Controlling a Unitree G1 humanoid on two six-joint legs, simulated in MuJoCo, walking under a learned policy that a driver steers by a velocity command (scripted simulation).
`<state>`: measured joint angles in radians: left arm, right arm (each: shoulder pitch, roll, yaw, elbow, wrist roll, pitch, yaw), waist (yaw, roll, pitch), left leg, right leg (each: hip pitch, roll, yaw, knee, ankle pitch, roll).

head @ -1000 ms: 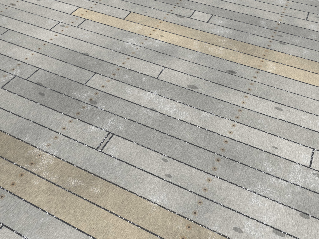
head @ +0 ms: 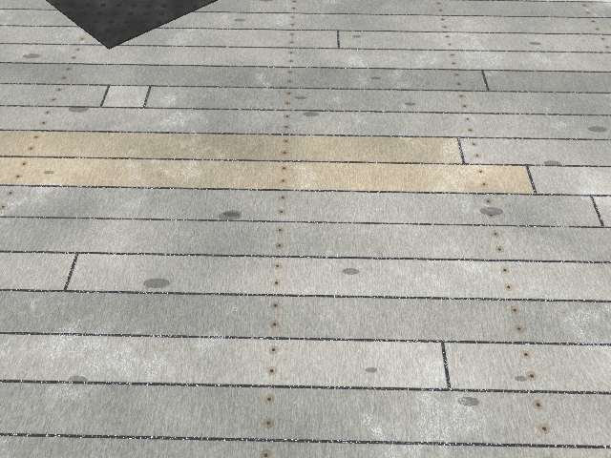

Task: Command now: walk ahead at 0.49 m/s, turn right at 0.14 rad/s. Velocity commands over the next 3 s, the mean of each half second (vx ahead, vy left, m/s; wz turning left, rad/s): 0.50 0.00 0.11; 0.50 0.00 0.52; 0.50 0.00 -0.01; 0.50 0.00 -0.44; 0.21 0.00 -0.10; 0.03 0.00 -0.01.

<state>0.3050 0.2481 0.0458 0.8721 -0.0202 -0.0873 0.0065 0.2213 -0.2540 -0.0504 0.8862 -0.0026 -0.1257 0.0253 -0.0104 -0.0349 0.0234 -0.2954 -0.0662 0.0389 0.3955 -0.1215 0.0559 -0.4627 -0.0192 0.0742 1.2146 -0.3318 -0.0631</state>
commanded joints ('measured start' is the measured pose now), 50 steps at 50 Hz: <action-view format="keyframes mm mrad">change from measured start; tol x32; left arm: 1 45 36 10 -62 4 -4 3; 12 -327 53 -5 -193 0 -23 -24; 19 185 228 70 -89 33 -26 -15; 50 -101 161 42 -144 20 -62 7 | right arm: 1 6 -88 -10 -32 -2 -12 2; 50 12 -134 -57 -228 11 54 6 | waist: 1 34 98 -29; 19 134 -228 -388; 50 8 61 -118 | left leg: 1 91 288 -314 -269 14 206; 15 214 296 -221 -109 139 106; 20 -513 97 -174 918 -365 -12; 33 -417 188 -95 431 166 -29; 43 -4 -2 113 197 -47 115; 46 736 425 -905 -111 -225 413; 50 262 276 -440 -115 172 262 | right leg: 1 -144 -111 21 -68 50 8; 14 -30 -34 -49 -710 296 23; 18 861 -401 453 -798 141 -206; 34 387 -254 -199 -1092 390 -103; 43 507 -245 -333 -574 1030 -13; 44 284 -208 -333 -288 809 37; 45 -216 6 -289 152 -108 114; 50 -223 -109 17 2 -9 55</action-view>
